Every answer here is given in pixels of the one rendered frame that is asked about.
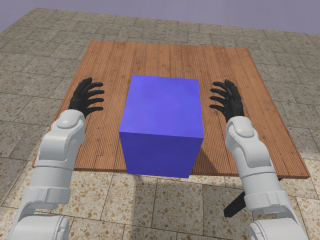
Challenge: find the left robot forearm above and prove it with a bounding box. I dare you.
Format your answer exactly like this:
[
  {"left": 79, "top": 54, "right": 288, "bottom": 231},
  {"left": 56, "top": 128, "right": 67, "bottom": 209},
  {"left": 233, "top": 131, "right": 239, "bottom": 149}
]
[{"left": 6, "top": 109, "right": 86, "bottom": 240}]

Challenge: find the right robot forearm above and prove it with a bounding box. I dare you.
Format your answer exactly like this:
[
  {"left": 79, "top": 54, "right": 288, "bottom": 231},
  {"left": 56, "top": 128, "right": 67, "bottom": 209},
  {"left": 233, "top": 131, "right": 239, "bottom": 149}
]
[{"left": 225, "top": 116, "right": 309, "bottom": 240}]

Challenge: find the robot right hand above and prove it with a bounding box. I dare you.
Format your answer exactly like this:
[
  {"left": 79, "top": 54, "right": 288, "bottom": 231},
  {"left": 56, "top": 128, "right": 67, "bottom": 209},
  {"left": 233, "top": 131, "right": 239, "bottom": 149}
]
[{"left": 209, "top": 79, "right": 245, "bottom": 123}]

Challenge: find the robot right upper arm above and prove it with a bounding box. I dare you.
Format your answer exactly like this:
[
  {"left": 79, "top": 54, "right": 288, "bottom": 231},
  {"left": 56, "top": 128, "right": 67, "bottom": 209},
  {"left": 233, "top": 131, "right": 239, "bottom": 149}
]
[{"left": 248, "top": 217, "right": 307, "bottom": 240}]

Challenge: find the robot left upper arm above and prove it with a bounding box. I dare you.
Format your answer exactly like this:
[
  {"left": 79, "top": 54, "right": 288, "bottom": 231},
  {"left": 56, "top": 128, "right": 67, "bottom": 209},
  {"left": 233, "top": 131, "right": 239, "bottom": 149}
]
[{"left": 10, "top": 214, "right": 70, "bottom": 240}]

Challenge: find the carton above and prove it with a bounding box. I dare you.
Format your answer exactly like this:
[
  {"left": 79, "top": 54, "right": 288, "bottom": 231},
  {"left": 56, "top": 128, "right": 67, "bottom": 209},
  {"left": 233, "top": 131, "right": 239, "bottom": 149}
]
[{"left": 119, "top": 74, "right": 204, "bottom": 179}]

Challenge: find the robot left hand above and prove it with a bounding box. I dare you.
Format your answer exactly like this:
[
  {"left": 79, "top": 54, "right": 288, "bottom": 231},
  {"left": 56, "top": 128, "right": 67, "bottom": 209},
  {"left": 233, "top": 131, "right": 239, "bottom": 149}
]
[{"left": 68, "top": 77, "right": 105, "bottom": 119}]

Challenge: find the table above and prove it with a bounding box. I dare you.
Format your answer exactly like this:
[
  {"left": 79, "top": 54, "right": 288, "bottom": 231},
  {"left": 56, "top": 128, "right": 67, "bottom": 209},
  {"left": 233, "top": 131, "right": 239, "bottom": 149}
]
[{"left": 31, "top": 40, "right": 311, "bottom": 218}]

